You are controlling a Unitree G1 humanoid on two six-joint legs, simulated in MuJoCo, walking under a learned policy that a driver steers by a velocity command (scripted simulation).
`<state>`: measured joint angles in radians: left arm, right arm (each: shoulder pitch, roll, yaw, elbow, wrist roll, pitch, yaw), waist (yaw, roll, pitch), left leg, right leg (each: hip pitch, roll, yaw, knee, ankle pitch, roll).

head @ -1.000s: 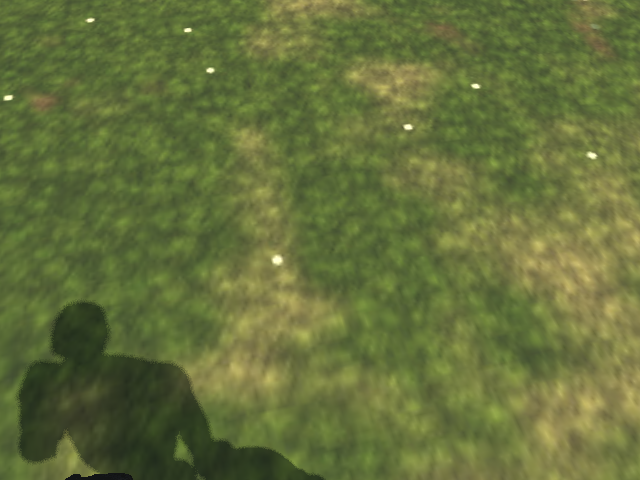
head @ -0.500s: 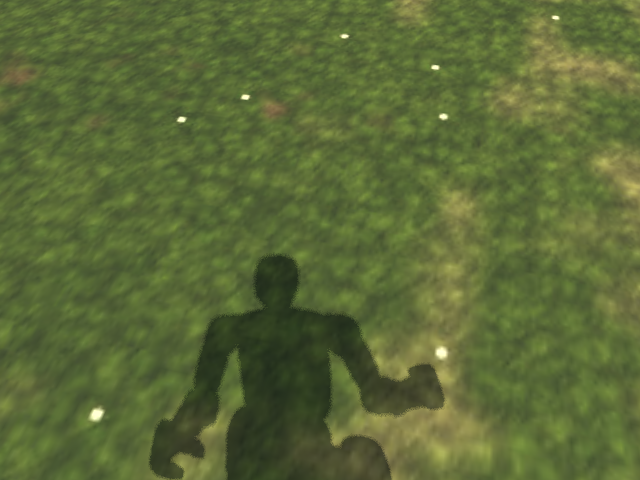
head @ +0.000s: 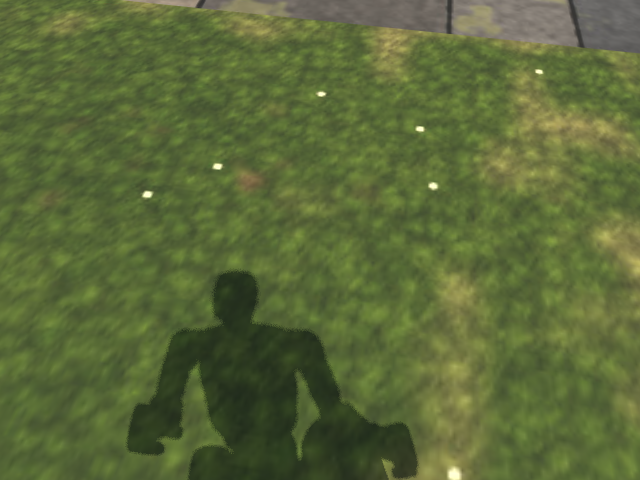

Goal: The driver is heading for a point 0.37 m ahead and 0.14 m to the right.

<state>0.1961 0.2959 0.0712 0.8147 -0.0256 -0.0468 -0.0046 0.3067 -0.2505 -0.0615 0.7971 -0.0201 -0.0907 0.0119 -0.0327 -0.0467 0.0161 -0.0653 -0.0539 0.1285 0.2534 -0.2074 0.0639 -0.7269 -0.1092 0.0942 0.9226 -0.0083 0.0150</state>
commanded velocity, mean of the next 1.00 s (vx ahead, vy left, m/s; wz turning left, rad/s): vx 0.23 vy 0.00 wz -0.22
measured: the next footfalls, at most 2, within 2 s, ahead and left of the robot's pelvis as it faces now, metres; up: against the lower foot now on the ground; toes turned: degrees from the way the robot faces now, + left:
right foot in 0.24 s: +0.30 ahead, -0.15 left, +0.00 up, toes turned -12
left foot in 0.70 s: +0.49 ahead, +0.03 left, +0.00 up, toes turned -14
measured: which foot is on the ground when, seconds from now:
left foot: down 0.00-0.26, up 0.28-0.68, down 0.70-1.00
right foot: up 0.00-0.22, down 0.24-1.00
